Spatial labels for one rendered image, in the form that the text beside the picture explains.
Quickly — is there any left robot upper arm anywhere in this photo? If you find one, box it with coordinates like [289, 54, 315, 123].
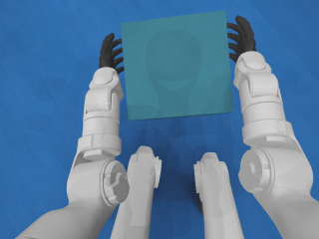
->
[15, 159, 130, 239]

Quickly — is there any robot thigh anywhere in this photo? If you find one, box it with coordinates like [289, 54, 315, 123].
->
[110, 151, 161, 239]
[193, 158, 244, 239]

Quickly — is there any right robot forearm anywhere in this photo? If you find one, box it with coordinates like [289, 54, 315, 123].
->
[233, 51, 313, 183]

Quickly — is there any right robot upper arm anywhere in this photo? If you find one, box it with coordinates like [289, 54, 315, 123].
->
[238, 146, 319, 239]

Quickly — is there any right robot hand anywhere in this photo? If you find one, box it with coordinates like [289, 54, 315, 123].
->
[226, 15, 256, 64]

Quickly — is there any robot left thigh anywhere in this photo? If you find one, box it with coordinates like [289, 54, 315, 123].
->
[110, 151, 161, 239]

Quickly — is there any robot right thigh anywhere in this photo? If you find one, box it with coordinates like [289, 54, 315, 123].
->
[193, 158, 244, 239]

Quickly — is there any left robot hand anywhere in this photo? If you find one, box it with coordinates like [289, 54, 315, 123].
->
[99, 33, 125, 74]

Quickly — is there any left robot forearm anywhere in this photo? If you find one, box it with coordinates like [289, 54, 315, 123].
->
[67, 67, 124, 196]

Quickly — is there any carton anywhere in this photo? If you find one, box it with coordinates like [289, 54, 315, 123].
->
[121, 10, 234, 120]

